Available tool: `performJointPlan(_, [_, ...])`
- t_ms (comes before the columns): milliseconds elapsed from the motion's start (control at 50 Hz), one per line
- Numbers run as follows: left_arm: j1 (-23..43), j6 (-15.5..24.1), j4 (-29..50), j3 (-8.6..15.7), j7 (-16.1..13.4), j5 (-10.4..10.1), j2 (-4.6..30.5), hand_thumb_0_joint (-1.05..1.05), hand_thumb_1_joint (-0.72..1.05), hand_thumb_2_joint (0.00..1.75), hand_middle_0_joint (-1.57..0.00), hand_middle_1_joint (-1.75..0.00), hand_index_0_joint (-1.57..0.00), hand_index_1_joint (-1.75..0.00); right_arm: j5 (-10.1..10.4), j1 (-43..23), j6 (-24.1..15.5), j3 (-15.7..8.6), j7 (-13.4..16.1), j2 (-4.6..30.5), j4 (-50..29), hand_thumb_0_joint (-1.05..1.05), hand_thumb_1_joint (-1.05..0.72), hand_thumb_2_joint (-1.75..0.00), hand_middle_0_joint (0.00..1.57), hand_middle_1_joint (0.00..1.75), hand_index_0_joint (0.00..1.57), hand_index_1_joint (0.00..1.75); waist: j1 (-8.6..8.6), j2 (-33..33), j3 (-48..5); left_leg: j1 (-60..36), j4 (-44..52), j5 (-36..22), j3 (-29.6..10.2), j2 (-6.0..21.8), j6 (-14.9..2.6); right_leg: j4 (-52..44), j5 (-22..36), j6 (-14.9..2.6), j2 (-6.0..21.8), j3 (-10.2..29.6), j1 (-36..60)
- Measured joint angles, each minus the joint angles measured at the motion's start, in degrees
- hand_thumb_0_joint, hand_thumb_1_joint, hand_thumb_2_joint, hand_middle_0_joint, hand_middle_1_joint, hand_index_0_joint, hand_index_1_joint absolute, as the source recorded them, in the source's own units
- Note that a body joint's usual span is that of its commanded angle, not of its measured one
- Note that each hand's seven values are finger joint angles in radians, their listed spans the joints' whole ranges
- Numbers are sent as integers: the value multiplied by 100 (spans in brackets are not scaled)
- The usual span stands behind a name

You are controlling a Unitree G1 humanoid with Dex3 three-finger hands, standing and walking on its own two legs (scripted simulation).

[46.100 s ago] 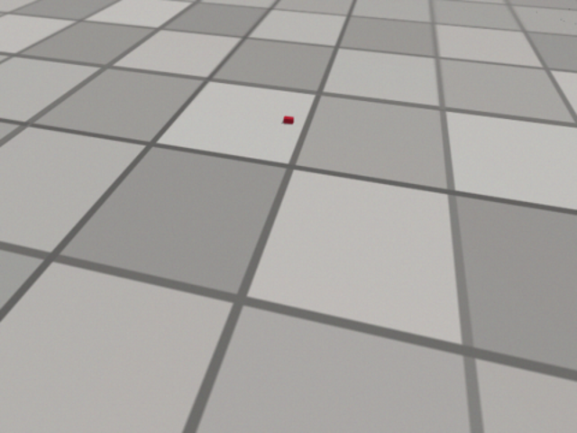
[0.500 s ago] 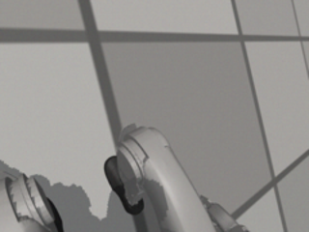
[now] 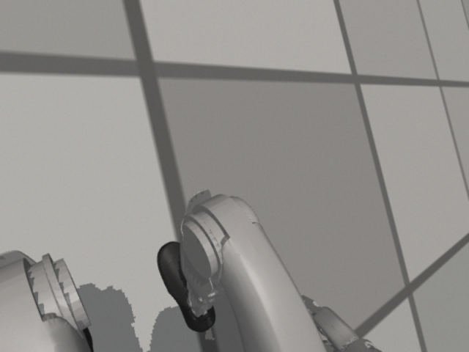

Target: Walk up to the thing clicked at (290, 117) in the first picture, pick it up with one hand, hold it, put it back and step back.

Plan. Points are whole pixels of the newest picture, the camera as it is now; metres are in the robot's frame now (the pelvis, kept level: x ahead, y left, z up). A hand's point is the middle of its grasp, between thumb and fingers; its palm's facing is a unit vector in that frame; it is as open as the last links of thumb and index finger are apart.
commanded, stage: rest palm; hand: left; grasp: from above
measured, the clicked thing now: out of the picture +0.50 +0.36 -0.30
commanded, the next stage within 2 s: close in 0.54 s
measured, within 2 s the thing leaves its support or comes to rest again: neither
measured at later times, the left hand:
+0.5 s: hand out of the picture +0.47 +0.32 -0.26, palm faces -0.51 -0.11 -0.86, open 14.0 cm
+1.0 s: hand out of the picture +0.47 +0.33 -0.25, palm faces -0.47 -0.07 -0.88, open 13.6 cm
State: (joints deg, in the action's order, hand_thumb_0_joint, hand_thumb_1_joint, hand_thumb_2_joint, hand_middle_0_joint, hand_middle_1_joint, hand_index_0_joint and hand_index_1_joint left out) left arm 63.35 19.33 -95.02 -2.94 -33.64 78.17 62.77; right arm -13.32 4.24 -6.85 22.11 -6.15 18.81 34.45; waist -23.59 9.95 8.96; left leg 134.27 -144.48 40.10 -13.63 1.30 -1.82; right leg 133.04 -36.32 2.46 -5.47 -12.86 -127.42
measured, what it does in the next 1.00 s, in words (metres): stands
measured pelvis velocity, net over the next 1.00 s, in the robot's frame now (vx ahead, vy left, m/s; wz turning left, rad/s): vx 0.00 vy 0.00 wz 0.00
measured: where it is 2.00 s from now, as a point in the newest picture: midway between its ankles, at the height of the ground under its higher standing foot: (141, 333)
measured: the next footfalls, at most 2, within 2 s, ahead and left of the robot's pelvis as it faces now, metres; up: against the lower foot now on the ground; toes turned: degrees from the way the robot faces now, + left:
none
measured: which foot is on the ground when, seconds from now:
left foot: down 0.00-1.00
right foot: down 0.00-1.00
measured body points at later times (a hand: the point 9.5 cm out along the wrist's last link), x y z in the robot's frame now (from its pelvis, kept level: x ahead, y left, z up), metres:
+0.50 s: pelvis +0.00 +0.00 +0.00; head +0.30 +0.14 +0.31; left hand +0.49 +0.33 -0.21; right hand +0.06 -0.25 -0.05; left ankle +0.07 +0.12 -0.28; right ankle +0.12 -0.11 -0.28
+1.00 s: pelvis +0.00 +0.00 +0.00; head +0.29 +0.14 +0.31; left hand +0.49 +0.34 -0.20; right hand +0.07 -0.25 -0.05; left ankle +0.07 +0.12 -0.28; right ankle +0.12 -0.11 -0.28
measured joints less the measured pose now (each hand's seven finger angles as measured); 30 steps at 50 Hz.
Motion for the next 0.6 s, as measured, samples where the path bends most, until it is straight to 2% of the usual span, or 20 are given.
performJointPlan(80, [128, -265, -109, 21, 54, -116, 24, 0, -50, 99, -7, -97, -7, -97, 36, -15, -128, -27, -22, -30, -14, 0, -91, -90, 20, 30, 20, 30, -64, -2, 3, 57, -5, -5, 8, -8, 1, 16, -5, 4, 10, 5, -59])
performJointPlan(220, [200, -470, 48, 263, 476, -322, 122, 0, -49, 98, -8, -98, -7, -98, 87, 40, -150, -25, -71, -5, -76, 0, -91, -90, 20, 30, 20, 30, -116, -66, 96, 90, -19, 53, 5, -23, 28, 51, -70, -17, 29, 1, -104])
performJointPlan(340, [113, -328, 210, 320, 897, -401, 266, 0, -49, 97, -8, -99, -7, -98, 75, 84, 2, 41, -62, 31, -217, 0, -92, -90, 20, 30, 20, 30, -116, -71, 305, 1, -23, 97, -47, -33, 68, 44, -104, -48, 33, -41, -20])
performJointPlan(400, [32, -141, 353, 356, 1008, -437, 304, 0, -48, 97, -8, -99, -7, -99, 45, 101, 75, 104, -55, 75, -295, 0, -92, -90, 20, 30, 20, 30, -81, -32, 414, -51, -16, 89, -84, -38, 85, 24, -87, -60, 30, -70, 34])
performJointPlan(500, [-88, 196, 540, 410, 965, -353, 323, 0, -47, 96, -8, -100, -8, -99, -15, 124, 173, 166, -25, 138, -370, 0, -91, -90, 20, 30, 20, 30, -11, 53, 466, -123, -18, 87, -144, -27, 106, -7, -51, -71, 10, -116, 102])
performJointPlan(600, [-95, 342, 490, 300, 665, -196, 260, 0, -47, 97, -7, -99, -7, -99, -37, 104, 206, 147, -1, 145, -290, 0, -91, -90, 20, 30, 20, 30, 24, 79, 338, -162, -36, 114, -154, -9, 97, -6, -55, -57, -8, -121, 135])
